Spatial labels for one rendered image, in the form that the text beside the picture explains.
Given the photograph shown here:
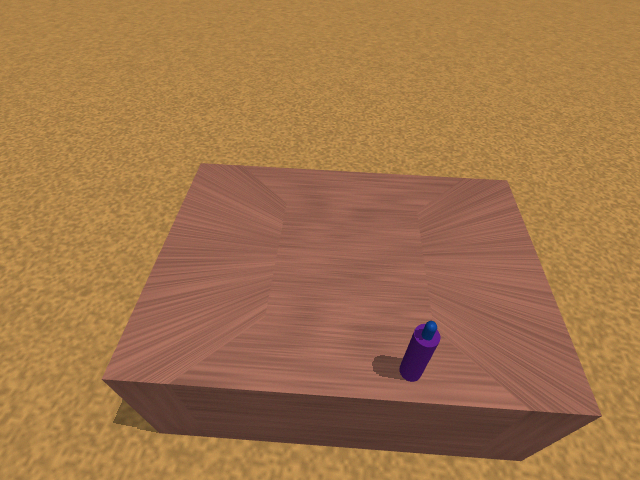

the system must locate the bottle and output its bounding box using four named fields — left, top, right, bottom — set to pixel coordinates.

left=399, top=321, right=440, bottom=382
